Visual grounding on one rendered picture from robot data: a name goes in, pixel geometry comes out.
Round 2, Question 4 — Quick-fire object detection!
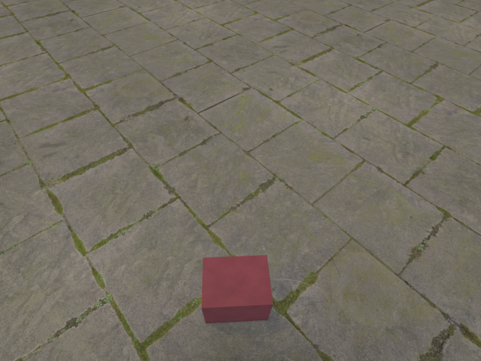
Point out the carton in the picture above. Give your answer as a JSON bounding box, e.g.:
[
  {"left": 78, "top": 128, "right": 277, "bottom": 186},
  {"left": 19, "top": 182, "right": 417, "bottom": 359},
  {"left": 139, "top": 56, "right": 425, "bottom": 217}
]
[{"left": 201, "top": 255, "right": 273, "bottom": 323}]

